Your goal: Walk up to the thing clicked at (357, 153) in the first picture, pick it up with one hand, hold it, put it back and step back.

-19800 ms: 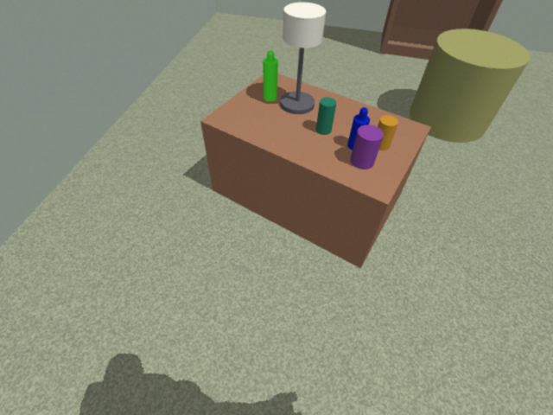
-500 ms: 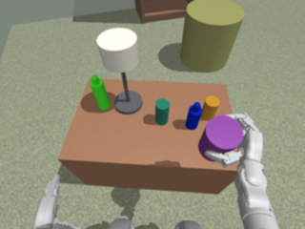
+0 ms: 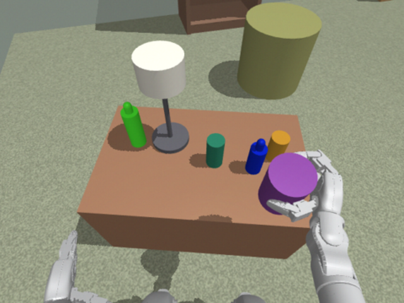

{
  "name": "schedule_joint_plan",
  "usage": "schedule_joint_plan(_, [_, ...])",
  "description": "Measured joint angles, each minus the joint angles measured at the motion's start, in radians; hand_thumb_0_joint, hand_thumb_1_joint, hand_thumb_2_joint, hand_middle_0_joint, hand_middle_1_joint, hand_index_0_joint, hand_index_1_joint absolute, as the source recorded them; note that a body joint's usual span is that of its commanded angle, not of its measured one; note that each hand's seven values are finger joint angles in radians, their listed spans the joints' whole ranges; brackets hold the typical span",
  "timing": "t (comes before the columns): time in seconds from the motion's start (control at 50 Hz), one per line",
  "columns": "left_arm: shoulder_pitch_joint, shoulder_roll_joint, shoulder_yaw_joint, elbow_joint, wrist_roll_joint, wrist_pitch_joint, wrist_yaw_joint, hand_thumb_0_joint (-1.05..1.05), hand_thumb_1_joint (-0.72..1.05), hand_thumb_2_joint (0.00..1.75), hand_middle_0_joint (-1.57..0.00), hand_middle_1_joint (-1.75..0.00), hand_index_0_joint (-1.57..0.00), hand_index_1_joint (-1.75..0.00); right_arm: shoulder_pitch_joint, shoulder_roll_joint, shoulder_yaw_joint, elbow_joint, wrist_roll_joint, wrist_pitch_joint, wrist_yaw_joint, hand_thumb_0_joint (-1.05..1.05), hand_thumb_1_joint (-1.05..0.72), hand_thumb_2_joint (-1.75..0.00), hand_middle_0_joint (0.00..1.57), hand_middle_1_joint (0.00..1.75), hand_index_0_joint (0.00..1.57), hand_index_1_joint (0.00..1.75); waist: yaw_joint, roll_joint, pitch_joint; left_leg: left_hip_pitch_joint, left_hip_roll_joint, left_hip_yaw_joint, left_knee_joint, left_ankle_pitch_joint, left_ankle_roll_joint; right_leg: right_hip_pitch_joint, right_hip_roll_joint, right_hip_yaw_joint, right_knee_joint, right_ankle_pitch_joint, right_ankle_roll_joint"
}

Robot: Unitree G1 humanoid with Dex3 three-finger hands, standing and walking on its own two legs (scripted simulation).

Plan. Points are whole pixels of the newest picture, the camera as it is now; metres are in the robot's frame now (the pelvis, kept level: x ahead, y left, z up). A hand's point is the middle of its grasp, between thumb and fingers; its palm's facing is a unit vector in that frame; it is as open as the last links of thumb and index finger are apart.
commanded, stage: hold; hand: right
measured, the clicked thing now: (284, 186) +0.34 -0.15 +0.02
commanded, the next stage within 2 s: crouch in 1.96 s
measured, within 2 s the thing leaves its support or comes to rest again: neither
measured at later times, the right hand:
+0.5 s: hand (296, 186) +0.33 -0.17 +0.03, palm faces +0.23 +0.97 -0.03, open 11.8 cm
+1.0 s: hand (297, 187) +0.33 -0.17 +0.04, palm faces +0.24 +0.97 -0.03, open 11.8 cm
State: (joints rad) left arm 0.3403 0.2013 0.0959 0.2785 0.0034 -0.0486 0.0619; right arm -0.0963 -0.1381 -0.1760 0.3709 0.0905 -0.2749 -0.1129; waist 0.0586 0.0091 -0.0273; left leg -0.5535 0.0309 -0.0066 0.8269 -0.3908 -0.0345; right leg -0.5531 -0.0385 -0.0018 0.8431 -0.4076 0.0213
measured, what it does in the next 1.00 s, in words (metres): stands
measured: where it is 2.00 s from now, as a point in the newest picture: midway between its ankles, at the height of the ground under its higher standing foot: outside the picture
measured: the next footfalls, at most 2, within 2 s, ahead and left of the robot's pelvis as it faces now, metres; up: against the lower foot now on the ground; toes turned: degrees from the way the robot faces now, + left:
none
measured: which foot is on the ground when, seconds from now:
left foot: down 0.00-1.00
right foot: down 0.00-1.00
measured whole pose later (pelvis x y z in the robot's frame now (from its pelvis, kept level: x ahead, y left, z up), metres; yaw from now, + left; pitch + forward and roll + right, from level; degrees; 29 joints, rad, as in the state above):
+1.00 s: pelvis +0.00 +0.00 +0.00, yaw +0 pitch +6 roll +0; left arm 0.33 0.20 0.09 0.32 0.01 -0.08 0.07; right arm -0.08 -0.14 -0.18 0.38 0.09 -0.29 -0.10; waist 0.06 0.01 -0.02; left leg -0.54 0.03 -0.01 0.81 -0.38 -0.03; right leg -0.54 -0.04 0.00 0.82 -0.40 0.02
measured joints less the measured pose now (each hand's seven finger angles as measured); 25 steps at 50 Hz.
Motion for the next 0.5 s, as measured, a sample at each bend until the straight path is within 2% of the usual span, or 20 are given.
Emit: schedule_joint_plan(0.5, [-0.009,-0.006,-0.009,0.031,0.005,-0.028,0.001,-0.01,-0.53,0.05,-0.05,-0.06,-0.05,-0.06,0.016,-0.001,0.004,0.002,0.001,-0.005,0.012,-0.06,0.61,-0.83,0.54,1.05,0.68,1.13,-0.003,0.001,-0.005,0.009,0.002,0.001,-0.011,0.005,-0.001,0.008,0.002,0.001,-0.009,0.004,-0.001])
